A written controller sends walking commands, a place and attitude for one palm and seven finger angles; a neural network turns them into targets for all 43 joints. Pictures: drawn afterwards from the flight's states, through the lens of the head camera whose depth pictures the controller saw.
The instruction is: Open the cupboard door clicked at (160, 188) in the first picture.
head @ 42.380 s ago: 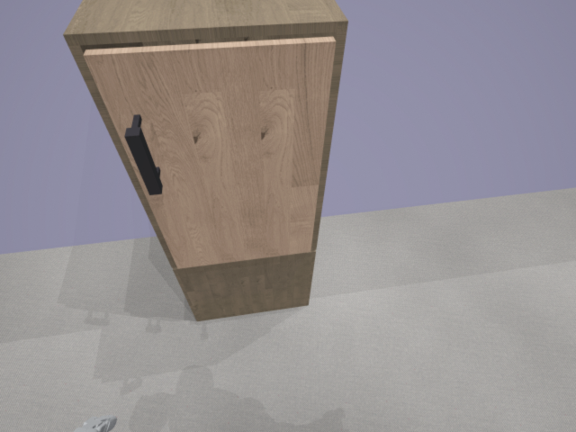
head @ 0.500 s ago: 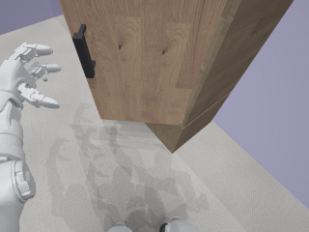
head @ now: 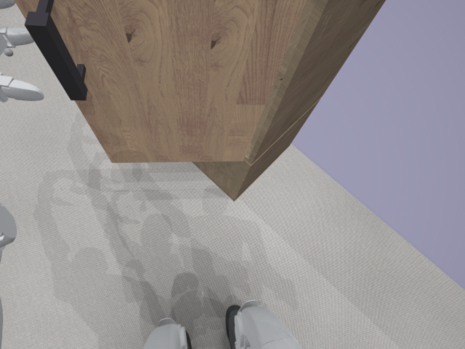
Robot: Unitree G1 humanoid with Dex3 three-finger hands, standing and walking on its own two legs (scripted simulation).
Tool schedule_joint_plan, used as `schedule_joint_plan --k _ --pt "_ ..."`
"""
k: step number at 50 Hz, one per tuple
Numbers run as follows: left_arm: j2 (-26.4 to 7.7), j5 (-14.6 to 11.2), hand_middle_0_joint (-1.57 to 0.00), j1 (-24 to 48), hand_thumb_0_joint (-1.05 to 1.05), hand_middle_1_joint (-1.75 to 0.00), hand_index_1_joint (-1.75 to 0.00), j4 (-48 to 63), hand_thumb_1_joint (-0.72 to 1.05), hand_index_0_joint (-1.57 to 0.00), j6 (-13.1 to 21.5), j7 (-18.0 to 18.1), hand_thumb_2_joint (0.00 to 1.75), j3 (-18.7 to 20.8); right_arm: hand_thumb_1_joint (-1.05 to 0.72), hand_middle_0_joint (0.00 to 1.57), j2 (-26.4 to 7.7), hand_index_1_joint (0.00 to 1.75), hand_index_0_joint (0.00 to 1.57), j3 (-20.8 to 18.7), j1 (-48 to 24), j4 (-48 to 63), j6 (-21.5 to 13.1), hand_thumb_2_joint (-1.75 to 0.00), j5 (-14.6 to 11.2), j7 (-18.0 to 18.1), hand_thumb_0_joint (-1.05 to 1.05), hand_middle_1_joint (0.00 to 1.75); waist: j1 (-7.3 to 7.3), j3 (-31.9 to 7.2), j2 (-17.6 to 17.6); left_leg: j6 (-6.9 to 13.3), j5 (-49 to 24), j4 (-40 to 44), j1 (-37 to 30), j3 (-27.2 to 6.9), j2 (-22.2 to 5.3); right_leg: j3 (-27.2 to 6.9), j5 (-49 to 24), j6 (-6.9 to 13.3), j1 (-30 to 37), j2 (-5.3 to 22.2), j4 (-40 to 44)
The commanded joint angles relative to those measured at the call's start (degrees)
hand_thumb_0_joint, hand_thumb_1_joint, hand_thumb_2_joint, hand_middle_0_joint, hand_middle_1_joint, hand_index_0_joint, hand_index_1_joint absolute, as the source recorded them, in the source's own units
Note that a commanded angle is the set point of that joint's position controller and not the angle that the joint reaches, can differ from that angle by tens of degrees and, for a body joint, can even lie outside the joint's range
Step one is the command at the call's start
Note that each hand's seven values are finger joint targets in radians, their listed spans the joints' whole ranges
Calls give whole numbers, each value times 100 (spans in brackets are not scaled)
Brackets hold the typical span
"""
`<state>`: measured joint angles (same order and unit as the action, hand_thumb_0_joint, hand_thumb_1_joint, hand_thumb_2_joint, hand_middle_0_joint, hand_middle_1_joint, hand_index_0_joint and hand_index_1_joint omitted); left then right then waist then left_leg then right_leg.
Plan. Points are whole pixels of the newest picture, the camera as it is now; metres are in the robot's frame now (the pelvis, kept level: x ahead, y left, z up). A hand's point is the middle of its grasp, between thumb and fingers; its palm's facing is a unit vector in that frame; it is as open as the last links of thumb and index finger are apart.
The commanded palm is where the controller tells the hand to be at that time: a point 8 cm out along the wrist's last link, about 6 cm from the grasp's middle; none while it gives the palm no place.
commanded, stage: move the hooked fingers beside the handle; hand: left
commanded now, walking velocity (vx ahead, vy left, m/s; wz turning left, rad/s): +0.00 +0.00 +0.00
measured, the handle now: (63, 51) +0.55 +0.18 +0.11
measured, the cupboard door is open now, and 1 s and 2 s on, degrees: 47 47 48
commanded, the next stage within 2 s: slide the fingers in behind the handle in 0.76 s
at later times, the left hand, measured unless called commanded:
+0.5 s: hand (3, 67) +0.52 +0.26 +0.10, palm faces -0.04 -1.00 +0.01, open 14.0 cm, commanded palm +0.51 +0.29 +0.11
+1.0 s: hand (14, 62) +0.53 +0.24 +0.11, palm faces -0.05 -1.00 +0.01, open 14.0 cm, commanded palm +0.51 +0.28 +0.10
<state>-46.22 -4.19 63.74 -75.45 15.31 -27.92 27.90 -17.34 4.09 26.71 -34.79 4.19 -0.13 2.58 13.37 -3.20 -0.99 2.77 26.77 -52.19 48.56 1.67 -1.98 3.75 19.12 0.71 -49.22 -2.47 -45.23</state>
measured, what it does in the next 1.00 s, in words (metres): stands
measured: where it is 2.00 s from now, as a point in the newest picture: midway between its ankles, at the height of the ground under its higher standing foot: outside the picture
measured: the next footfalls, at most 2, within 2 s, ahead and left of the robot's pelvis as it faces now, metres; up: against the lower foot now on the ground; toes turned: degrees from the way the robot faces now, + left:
none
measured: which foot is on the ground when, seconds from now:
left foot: down 0.00-1.00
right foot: down 0.00-1.00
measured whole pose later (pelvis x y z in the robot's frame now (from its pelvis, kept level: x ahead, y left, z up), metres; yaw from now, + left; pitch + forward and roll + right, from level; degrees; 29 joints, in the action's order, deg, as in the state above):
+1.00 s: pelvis +0.00 +0.00 +0.00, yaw +0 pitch +22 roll -4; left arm -43.2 -5.8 60.8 -73.1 15.7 -27.3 25.7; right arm -16.9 4.1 26.2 -34.6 5.7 -0.3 2.1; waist 12.3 -3.6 -1.1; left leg 2.4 26.9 -52.5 47.7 0.6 -2.1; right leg 4.3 19.2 1.0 -48.0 -2.8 -45.1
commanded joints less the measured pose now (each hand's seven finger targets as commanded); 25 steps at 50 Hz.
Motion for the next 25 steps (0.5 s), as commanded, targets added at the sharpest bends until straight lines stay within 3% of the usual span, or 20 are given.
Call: schedule_joint_plan --k 1,3,4,5,8,10,11,12,13,14,16,18,20,21,23,25 --pt "-1865 -106 -30 1918 0 -120 -120 1167 -50 -30 233 -79 30 280 -90 20 -1166 30 20 -445 1291 273 4 -90 30 62 0 30 -203 -3172 -1100 -142 -3758 351 -2067 -522 -19 -179 -2411 79 1596 -73 92" --pt "-1886 -107 -30 1694 0 -120 -120 1421 -50 -30 233 -109 30 336 -90 20 -1162 30 20 -476 1324 311 58 -90 47 22 0 30 -291 -3353 -1250 -178 -4121 354 -2324 -536 -55 -174 -2514 61 1564 -89 104" --pt "-1646 -144 -30 1615 0 -120 -120 1445 -50 -30 225 -128 30 198 -90 20 -1140 30 20 -488 1309 317 82 -90 44 -5 0 30 -261 -3217 -1205 -173 -4111 376 -2371 -536 -69 -145 -2446 52 1463 -100 150" --pt "-1687 -187 -30 1608 0 -120 -120 1509 -50 -30 225 -124 30 282 -90 20 -1157 30 20 -508 1315 324 99 -90 51 -10 0 30 -253 -3142 -1078 -155 -4045 380 -2326 -530 -80 -141 -2421 45 1469 -110 164" --pt "-1718 -312 -30 1696 0 -120 -120 1968 -50 -30 306 -147 30 389 -90 20 -1151 30 20 -550 1317 318 142 -90 48 -37 0 30 -287 -3395 -1319 -178 -4416 374 -2699 -542 -94 -142 -2595 57 1506 -130 185" --pt "-1664 -326 -30 1675 0 -120 -120 2111 -50 -30 331 -109 30 391 -90 20 -1123 30 20 -566 1301 309 147 -90 47 -57 0 30 -274 -3333 -1222 -164 -4471 387 -2726 -544 -97 -140 -2646 48 1554 -136 212" --pt "-1523 -388 -30 1692 0 -120 -120 2350 -50 -30 388 -105 30 322 -90 20 -1099 30 20 -567 1282 329 144 -90 41 -67 0 30 -329 -3439 -1553 -213 -4842 362 -2988 -566 -102 -130 -2736 93 1490 -145 184" --pt "-1484 -381 -30 1579 0 -120 -120 2424 -50 -30 386 -95 30 335 -90 20 -1092 30 20 -588 1281 296 154 -90 37 -95 0 30 -353 -3562 -1588 -251 -5048 351 -3220 -587 -131 -121 -2728 73 1425 -151 220" --pt "-1487 -403 -30 1380 0 -120 -120 2373 -50 -30 369 -82 30 392 -90 20 -1077 30 20 -602 1243 288 153 -90 35 -106 0 30 -381 -3458 -1535 -246 -5046 346 -3182 -571 -130 -120 -2746 72 1453 -151 236" --pt "-1383 -420 -30 1285 0 -120 -120 2268 -50 -30 338 -82 30 328 -90 20 -1069 30 20 -597 1212 282 155 -90 23 -110 0 30 -352 -3281 -1270 -202 -4871 372 -3013 -548 -116 -119 -2753 58 1524 -151 264" --pt "-950 -459 -30 1340 0 -120 -120 2106 -50 -30 279 -89 30 2 -90 20 -1043 30 20 -568 1131 289 166 -90 2 -95 0 30 -268 -2901 -1302 -180 -4772 416 -2919 -536 -105 -92 -2668 74 1379 -136 291" --pt "-1197 -408 -30 1253 0 -120 -120 1919 -50 -30 222 -43 30 173 -90 20 -1076 30 20 -573 1123 262 178 -90 6 -90 0 30 -316 -2836 -1134 -175 -4594 425 -2793 -541 -96 -105 -2605 55 1430 -129 293" --pt "-828 -378 -30 1430 0 -120 -120 1854 -50 -30 224 -19 30 -192 -90 20 -1038 30 20 -546 1029 278 175 -90 -7 -71 0 30 -185 -2605 -1070 -153 -4279 460 -2633 -512 -70 -113 -2499 35 1355 -107 306" --pt "-702 -429 -30 1611 0 -120 -120 1943 -50 -30 282 -1 30 -262 -90 20 -1030 30 20 -536 1029 282 162 -90 -5 -50 0 30 -158 -2608 -1192 -174 -4454 431 -2766 -534 -81 -97 -2534 71 1272 -108 273" --pt "-965 -413 -30 1729 0 -120 -120 1863 -50 -30 341 35 30 -70 -90 20 -1073 30 20 -548 1026 226 156 -90 5 -37 0 30 -154 -2766 -993 -196 -4363 395 -2773 -586 -93 -116 -2461 45 1299 -111 256" --pt "-995 -381 -30 1868 0 -120 -120 1890 -50 -30 408 52 30 -94 -90 20 -1057 30 20 -529 959 247 132 -90 1 -28 0 30 -142 -2868 -984 -172 -4142 401 -2626 -559 -52 -145 -2508 45 1462 -85 220"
